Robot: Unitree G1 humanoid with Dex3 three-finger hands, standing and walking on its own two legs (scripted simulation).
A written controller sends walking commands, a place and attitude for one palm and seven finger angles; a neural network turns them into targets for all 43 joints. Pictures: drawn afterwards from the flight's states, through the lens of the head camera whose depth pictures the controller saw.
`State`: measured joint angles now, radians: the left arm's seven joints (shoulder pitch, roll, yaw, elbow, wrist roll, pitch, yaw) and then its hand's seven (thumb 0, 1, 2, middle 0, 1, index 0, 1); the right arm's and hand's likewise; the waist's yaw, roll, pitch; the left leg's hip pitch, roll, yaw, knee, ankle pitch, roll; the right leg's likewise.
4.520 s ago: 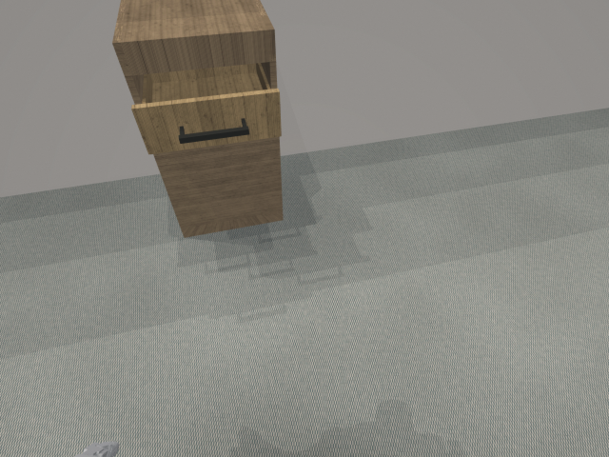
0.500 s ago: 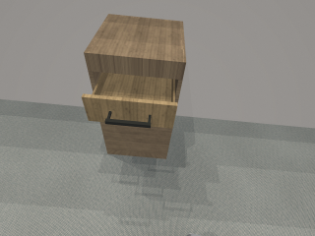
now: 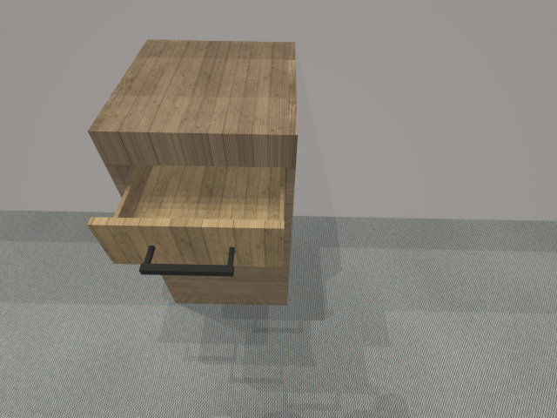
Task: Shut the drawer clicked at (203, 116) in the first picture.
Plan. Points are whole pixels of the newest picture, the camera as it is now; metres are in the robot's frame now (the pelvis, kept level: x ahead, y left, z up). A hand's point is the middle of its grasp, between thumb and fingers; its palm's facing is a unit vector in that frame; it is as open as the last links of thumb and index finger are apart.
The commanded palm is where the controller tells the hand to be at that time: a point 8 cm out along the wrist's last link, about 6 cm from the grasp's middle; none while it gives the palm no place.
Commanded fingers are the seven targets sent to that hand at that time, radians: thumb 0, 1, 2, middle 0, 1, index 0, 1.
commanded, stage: come to a stop and stand still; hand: left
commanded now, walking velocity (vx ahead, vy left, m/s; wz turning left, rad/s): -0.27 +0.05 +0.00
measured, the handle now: (189, 261) +0.43 +0.21 -0.12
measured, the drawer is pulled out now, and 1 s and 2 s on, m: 0.17 0.17 0.17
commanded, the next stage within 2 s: look again from close up in 0.98 s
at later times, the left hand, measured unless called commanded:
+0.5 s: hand out of the picture +0.02 +0.17 -0.16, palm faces +0.03 -0.96 -0.29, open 7.4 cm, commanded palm none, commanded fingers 0.00 0.90 0.90 -0.20 -0.30 -0.20 -0.30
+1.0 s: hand out of the picture -0.03 +0.13 -0.17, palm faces +0.03 -0.98 -0.19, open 7.3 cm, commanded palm none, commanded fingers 0.00 0.90 0.90 -0.20 -0.30 -0.20 -0.30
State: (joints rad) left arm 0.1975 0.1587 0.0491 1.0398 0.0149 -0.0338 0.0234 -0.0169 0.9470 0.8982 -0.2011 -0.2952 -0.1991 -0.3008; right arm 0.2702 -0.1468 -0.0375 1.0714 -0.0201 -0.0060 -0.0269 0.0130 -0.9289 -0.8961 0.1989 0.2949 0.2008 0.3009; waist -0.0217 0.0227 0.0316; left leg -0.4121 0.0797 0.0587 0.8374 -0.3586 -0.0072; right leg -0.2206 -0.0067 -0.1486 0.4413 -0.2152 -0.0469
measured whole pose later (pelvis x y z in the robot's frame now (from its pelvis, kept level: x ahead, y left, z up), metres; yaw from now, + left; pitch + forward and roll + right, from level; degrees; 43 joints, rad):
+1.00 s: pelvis -0.04 -0.04 +0.00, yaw -2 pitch -1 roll +0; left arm 0.26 0.15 0.02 1.14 0.00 0.01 0.02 0.00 0.92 0.90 -0.20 -0.30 -0.20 -0.30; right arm 0.34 -0.12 0.00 1.16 -0.02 0.02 -0.03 0.00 -0.91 -0.90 0.20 0.29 0.20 0.30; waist 0.00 0.00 0.01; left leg -0.14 0.05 0.01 0.39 -0.23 -0.04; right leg -0.20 0.04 -0.09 0.37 -0.16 -0.07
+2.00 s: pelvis -0.06 +0.01 -0.05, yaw +0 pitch +10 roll +0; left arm 0.32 0.15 0.11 0.17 -0.20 -0.53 -0.14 0.01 0.92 0.90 -0.32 -0.43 -0.31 -0.43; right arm 0.25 -0.23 -0.03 0.65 0.00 -0.31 0.01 0.01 -0.91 -0.90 0.20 0.30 0.21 0.30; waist -0.03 -0.03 -0.15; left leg -0.67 -0.05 0.04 0.94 -0.45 0.05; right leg -0.73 -0.03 -0.03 0.94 -0.38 -0.01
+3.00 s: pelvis -0.04 +0.00 -0.09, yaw +1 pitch +16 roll -2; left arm 0.27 0.21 0.10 0.02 -0.22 -0.38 -0.19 0.01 0.90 0.90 -1.30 -1.49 -1.30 -1.50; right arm 0.22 -0.23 0.02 0.49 0.02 -0.17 -0.02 0.01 -0.91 -0.90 0.20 0.30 0.20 0.30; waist -0.01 0.02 -0.15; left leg -0.87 -0.02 -0.02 1.15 -0.56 0.03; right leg -0.90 0.00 -0.09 1.09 -0.47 -0.03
